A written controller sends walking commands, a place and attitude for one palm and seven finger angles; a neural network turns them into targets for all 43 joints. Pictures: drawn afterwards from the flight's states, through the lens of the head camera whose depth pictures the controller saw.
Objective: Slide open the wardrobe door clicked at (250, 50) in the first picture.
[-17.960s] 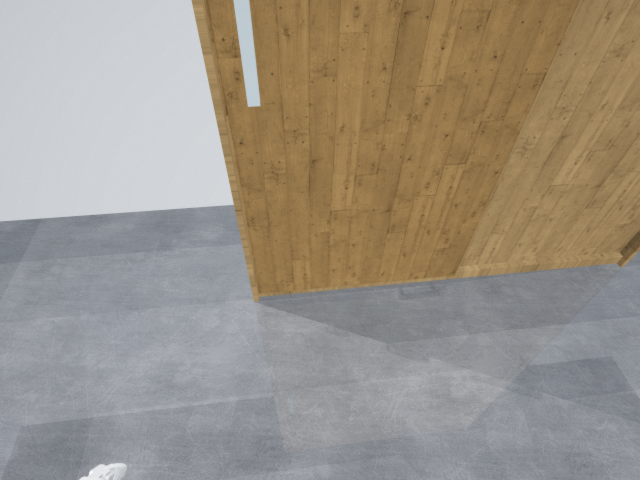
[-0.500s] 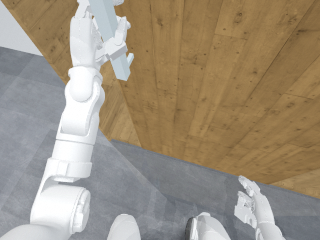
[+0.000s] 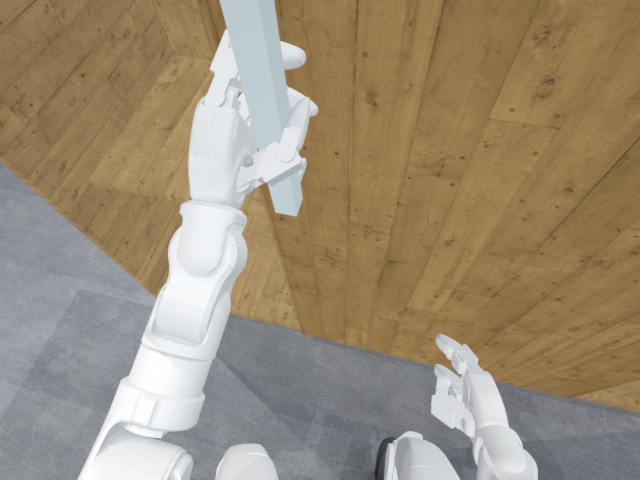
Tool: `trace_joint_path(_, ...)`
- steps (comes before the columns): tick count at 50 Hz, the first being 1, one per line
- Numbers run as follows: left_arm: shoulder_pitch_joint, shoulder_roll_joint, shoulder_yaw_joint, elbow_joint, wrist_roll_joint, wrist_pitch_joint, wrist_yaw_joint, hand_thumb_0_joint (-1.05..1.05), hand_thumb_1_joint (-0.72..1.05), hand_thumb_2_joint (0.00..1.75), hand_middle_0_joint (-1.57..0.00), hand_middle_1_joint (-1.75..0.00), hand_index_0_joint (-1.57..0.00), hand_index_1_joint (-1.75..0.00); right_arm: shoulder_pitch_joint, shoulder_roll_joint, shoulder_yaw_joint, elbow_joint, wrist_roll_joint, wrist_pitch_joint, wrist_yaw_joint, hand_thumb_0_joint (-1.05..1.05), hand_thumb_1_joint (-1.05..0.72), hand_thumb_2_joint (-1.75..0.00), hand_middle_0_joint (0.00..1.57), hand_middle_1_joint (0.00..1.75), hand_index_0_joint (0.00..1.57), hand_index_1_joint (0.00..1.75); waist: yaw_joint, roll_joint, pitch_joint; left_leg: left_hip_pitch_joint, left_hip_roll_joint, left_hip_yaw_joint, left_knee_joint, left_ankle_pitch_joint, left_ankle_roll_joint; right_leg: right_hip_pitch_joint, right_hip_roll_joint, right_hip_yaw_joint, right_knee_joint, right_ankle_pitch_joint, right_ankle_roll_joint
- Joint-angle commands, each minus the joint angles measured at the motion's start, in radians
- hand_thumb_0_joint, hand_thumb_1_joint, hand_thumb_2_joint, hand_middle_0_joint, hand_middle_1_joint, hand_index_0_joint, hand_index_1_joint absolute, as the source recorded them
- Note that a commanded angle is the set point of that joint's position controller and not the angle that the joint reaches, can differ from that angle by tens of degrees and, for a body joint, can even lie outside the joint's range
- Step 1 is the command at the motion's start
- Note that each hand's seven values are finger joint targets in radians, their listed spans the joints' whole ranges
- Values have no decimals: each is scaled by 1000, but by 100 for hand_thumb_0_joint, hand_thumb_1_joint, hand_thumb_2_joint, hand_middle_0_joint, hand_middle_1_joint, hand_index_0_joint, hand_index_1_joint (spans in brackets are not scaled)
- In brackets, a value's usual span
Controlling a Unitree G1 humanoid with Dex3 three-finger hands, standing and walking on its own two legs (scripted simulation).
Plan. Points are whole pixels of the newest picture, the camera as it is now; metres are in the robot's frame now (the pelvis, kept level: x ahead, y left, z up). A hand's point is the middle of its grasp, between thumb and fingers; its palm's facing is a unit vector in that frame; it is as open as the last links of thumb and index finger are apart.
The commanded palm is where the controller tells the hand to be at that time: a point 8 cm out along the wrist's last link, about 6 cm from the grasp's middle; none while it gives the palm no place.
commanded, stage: step sideways, sliding the door along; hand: left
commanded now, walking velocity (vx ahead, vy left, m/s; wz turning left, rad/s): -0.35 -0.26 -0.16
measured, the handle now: (281, 106) +0.41 +0.10 +0.21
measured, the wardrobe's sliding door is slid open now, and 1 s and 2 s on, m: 0.47 0.54 0.53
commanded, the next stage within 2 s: stop walking and hold the door there in 0.34 s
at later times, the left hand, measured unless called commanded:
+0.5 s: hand (370, 157) +0.36 +0.02 +0.21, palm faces +0.11 -0.99 -0.10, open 6.3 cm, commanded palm +0.33 +0.05 +0.19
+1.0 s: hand (373, 156) +0.36 +0.01 +0.21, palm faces +0.30 -0.94 -0.17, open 6.3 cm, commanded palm +0.33 +0.06 +0.19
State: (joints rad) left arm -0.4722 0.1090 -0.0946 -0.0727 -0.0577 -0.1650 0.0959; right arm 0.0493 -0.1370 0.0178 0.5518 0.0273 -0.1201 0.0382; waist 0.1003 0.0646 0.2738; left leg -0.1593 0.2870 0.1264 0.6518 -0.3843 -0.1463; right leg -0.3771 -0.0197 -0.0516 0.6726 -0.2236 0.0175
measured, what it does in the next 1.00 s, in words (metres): steps to the right: left foot, then right foot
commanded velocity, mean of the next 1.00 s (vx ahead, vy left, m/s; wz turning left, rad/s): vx -0.03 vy -0.02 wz -0.05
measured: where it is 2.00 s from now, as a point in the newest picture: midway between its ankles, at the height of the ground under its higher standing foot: outside the picture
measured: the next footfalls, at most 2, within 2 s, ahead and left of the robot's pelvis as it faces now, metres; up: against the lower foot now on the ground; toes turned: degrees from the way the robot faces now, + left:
left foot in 0.30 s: -0.03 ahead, +0.05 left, +0.00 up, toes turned +5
right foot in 0.60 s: -0.03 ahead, -0.36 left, +0.00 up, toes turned -13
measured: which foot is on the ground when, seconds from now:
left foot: down 0.00-0.00, up 0.02-0.28, down 0.30-0.60, up 0.62-0.82, down 0.84-1.00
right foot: down 0.00-0.30, up 0.32-0.58, down 0.60-0.86, up 0.88-1.00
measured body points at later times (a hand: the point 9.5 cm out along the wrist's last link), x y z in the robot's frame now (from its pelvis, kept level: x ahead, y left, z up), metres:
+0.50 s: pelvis -0.07 -0.12 +0.02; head +0.02 -0.12 +0.46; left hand +0.35 +0.07 +0.22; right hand +0.08 -0.36 -0.09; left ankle -0.07 +0.05 -0.71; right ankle -0.06 -0.29 -0.64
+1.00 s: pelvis -0.11 -0.19 +0.02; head -0.09 -0.19 +0.47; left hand +0.34 +0.06 +0.22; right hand -0.04 -0.49 -0.07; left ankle -0.04 -0.10 -0.71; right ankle -0.13 -0.32 -0.68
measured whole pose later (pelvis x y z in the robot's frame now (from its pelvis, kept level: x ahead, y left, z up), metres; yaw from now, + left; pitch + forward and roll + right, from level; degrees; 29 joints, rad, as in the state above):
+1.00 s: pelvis -0.11 -0.19 +0.02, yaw -12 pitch -1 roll -2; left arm -0.59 0.50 0.39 0.63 -0.03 -0.08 0.12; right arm 0.23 -0.30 -0.01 0.66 0.04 -0.08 -0.09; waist -0.04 0.03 0.05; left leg -0.30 0.07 0.13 0.54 -0.22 0.04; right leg -0.36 -0.02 -0.06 0.80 -0.44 0.02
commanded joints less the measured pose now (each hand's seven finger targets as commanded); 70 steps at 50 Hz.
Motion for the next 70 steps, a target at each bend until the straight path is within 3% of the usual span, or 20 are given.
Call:
trace_joint_path(1, -407, 91, -52, -330, 48, -105, -56, 0, 90, 90, -45, -140, -45, -140, -95, -93, -66, -136, 18, -32, -39, 0, -90, -90, 20, 30, 20, 30, -80, -393, -622, -147, -249, 4, 439, -281, 73, 331, -254, 330, -229, 1092, -117)
trace_joint_path(3, -347, 79, -58, -430, 38, -94, -38, 0, 90, 90, -45, -140, -45, -140, -122, -61, -36, -107, 3, -43, -46, 0, -90, -90, 20, 30, 20, 30, -76, -305, -662, -245, -243, -197, 525, -355, 91, 427, -323, 366, -178, 1092, -183)
trace_joint_path(7, -329, 177, 88, -388, 50, -127, 0, 0, 90, 90, -45, -140, -45, -140, -111, -67, -40, -56, -3, 8, -47, 0, -90, -90, 20, 30, 20, 30, -91, -310, -711, -202, -261, -124, 283, -256, 63, 538, -229, 258, -185, 1085, -180)
trace_joint_path(12, -498, 33, -94, -347, 46, -153, -35, 0, 90, 90, -45, -140, -45, -140, -53, -92, -45, -95, 11, 36, -42, 0, -90, -90, 20, 30, 20, 30, -132, -177, -753, 42, -260, -46, -90, -37, 110, 382, -166, 228, -252, 742, -115)
trace_joint_path(14, -573, 41, -116, -285, 31, -157, -55, 0, 90, 90, -45, -140, -45, -140, -4, -138, -79, -105, 6, 31, -44, 0, -90, -90, 20, 30, 20, 30, -163, -69, -727, 332, -62, -158, -265, 265, 194, 81, -92, 183, -130, 387, -44)
trace_joint_path(15, -612, 9, -131, -261, 12, -150, -68, 0, 90, 90, -45, -140, -45, -140, -18, -192, -112, -133, 1, 14, -38, 0, -90, -90, 20, 30, 20, 30, -147, 209, -675, 408, 253, -441, -287, 596, 345, -165, 10, 104, 104, -54, 32)
trace_joint_path(17, -735, 18, -72, -253, 12, -122, -73, 0, 90, 90, -45, -140, -45, -140, -80, -177, -106, -135, -9, -25, -34, 0, -90, -90, 20, 30, 20, 30, -100, 171, -670, 230, 357, -459, -276, 598, 379, -189, -6, 250, 539, -214, -22)
trace_joint_path(22, -732, -83, -158, -128, 8, -20, -80, 0, 90, 90, -45, -140, -45, -140, 22, -221, -109, -84, 11, -9, -34, 0, -90, -90, 20, 30, 20, 30, -121, 114, -539, 314, 163, -103, -182, 834, 260, -240, -26, 54, 375, -158, 16)
trace_joint_path(23, -461, 439, 374, 229, 30, 0, -17, 0, 90, 90, -45, -140, -45, -140, 94, -273, -134, 0, 9, 32, -54, 0, -90, -90, 20, 30, 20, 30, -101, 190, -570, 309, 128, -59, -187, 902, 246, -201, 13, -3, 324, -169, 37)
trace_joint_path(25, -532, 253, 168, 51, 11, -22, -40, 0, 90, 90, -45, -140, -45, -140, 70, -244, -104, -49, 13, 32, -52, 0, -90, -90, 20, 30, 20, 30, -125, 314, -572, 316, 77, -5, -113, 929, 210, -86, 49, -72, 74, -181, 26)
trace_joint_path(27, -491, 350, 244, 109, 25, -33, -32, 0, 90, 90, -45, -140, -45, -140, 86, -263, -98, -28, 23, 3, -56, 0, -90, -90, 20, 30, 20, 30, -129, 341, -552, 266, -3, 57, -41, 838, 155, 38, 82, -135, -145, -10, 23)
trace_joint_path(29, -472, 530, 399, 146, 39, -58, -12, 0, 90, 90, -45, -140, -45, -140, 88, -237, -87, -10, 36, -5, -62, 0, -90, -90, 20, 30, 20, 30, -122, 109, -617, 50, -94, 59, 159, 576, 154, 351, -34, -47, -266, 447, -18)
trace_joint_path(30, -430, 655, 504, 197, 55, -66, 5, 0, 90, 90, -45, -140, -45, -140, 73, -198, -82, -17, 31, 5, -81, 0, -90, -90, 20, 30, 20, 30, -107, -211, -638, -259, -195, 63, 346, -6, 121, 558, -258, 189, -175, 993, -109)
trace_joint_path(31, -363, 705, 571, 248, 57, -41, 11, 0, 90, 90, -45, -140, -45, -140, 48, -183, -68, -21, 19, 5, -100, 0, -90, -90, 20, 30, 20, 30, -75, -260, -604, -362, -219, -39, 451, -250, 107, 510, -361, 258, -149, 1174, -157)
trace_joint_path(39, -442, 690, 578, 324, 43, -13, 42, 0, 90, 90, -45, -140, -45, -140, 29, -244, -55, 23, 14, 29, -135, 0, -90, -90, 20, 30, 20, 30, -109, -292, -650, -84, -262, -88, -30, 23, 106, 306, -315, 171, -146, 692, -109)
trace_joint_path(44, -487, 614, 463, 369, 47, -45, 23, 0, 90, 90, -45, -140, -45, -140, 89, -289, -74, -17, 15, 33, -120, 0, -90, -90, 20, 30, 20, 30, -113, 291, -570, 26, 53, -364, -367, 390, 269, -3, 1, 4, 237, -345, -9)
trace_joint_path(50, -520, 712, 505, 450, 46, -16, 25, 0, 90, 90, -45, -140, -45, -140, 156, -304, -60, 8, 16, -2, -139, 0, -90, -90, 20, 30, 20, 30, -113, 207, -558, 125, -24, -167, -218, 672, 258, 63, -1, -28, -40, -172, 1)
trace_joint_path(57, -441, 967, 707, 729, 60, -5, 32, 0, 90, 90, -45, -140, -45, -140, 186, -312, -62, 21, 23, 30, -155, 0, -90, -90, 20, 30, 20, 30, -101, -203, -577, -248, -227, -83, 45, 1, 128, 422, -268, 221, -243, 707, -116)
trace_joint_path(64, -525, 888, 619, 734, 68, -34, 3, 0, 90, 90, -45, -140, -45, -140, 198, -327, -57, 46, 23, 27, -165, 0, -90, -90, 20, 30, 20, 30, -101, -17, -551, -12, -131, -154, -236, 478, 169, 252, -102, 86, -201, 232, -21)
trace_joint_path(70, -542, 857, 583, 779, 68, -37, 4, 0, 90, 90, -45, -140, -45, -140, 206, -331, -57, 46, 12, 31, -162, 0, -90, -90, 20, 30, 20, 30, -106, 117, -498, -79, -42, -248, -303, 359, 223, 200, -19, 41, -162, -56, -12)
